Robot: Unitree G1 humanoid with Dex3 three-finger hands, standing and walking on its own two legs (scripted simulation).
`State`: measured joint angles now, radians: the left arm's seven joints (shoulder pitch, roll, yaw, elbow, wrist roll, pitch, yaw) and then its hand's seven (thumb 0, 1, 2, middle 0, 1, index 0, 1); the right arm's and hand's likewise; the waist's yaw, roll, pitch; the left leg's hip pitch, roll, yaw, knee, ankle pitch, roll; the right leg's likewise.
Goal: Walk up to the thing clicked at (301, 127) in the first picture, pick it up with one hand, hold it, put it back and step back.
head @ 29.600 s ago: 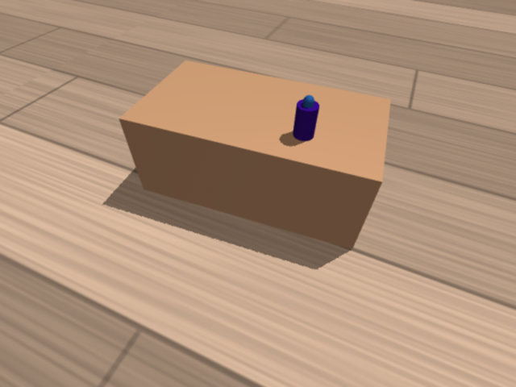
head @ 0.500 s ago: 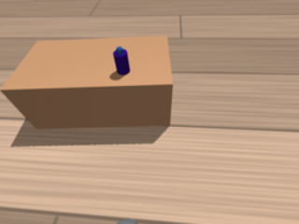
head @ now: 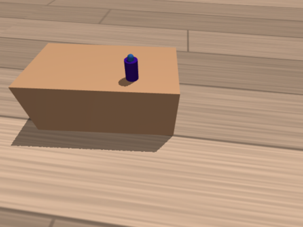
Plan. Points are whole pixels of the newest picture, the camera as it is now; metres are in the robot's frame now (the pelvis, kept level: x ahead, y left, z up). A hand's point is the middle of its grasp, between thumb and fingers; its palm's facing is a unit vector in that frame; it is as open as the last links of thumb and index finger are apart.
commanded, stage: step back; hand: left
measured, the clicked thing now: (131, 66) +1.12 +0.17 -0.22
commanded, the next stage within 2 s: stand in 0.46 s
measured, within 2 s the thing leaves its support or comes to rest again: neither
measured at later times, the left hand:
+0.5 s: hand out of the picture +0.15 +0.26 -0.13, palm faces -0.01 -0.93 -0.37, open 7.4 cm
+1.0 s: hand out of the picture +0.09 +0.24 -0.13, palm faces -0.05 -0.94 -0.35, open 7.4 cm
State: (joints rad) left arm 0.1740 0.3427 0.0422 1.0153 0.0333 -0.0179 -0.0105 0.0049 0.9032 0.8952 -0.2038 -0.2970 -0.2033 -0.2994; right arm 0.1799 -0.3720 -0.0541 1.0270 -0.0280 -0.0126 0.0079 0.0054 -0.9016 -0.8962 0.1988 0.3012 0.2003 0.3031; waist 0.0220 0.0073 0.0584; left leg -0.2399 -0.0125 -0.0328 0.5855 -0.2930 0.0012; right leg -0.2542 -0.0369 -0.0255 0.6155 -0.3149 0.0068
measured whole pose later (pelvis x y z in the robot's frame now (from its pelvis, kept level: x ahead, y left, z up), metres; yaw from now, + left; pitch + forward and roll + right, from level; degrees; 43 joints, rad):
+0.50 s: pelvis +0.03 +0.00 +0.01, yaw -2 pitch -2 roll +0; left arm 0.06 0.36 0.03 1.08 0.01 -0.02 0.01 0.00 0.91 0.90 -0.20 -0.30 -0.20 -0.30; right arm 0.05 -0.33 -0.04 1.08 -0.01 -0.01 0.00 0.00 -0.90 -0.90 0.20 0.30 0.20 0.30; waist 0.01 0.00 0.06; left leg -0.13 0.00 0.00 0.45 -0.27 -0.01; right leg -0.15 -0.02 0.00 0.46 -0.27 0.01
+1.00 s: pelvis +0.00 -0.01 +0.02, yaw -2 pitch -3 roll +0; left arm 0.10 0.34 0.00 1.14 0.01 -0.02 -0.01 0.00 0.91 0.90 -0.20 -0.30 -0.20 -0.30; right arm 0.11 -0.35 -0.01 1.14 -0.01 -0.01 0.01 0.01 -0.90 -0.90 0.20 0.30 0.20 0.30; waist 0.00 0.01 0.06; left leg -0.09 0.02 -0.01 0.30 -0.16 -0.03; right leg -0.11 0.00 0.00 0.32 -0.16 0.00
